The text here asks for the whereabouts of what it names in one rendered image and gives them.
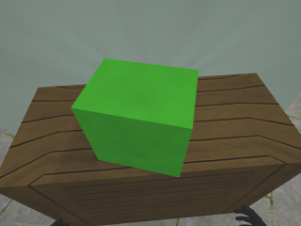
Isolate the right robot hand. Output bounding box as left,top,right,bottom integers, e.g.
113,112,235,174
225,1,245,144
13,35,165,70
233,204,267,226

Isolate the pedestal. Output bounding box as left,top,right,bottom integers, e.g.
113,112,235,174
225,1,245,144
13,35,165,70
0,73,301,226

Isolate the carton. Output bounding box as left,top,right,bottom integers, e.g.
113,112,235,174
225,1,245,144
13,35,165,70
71,58,198,178

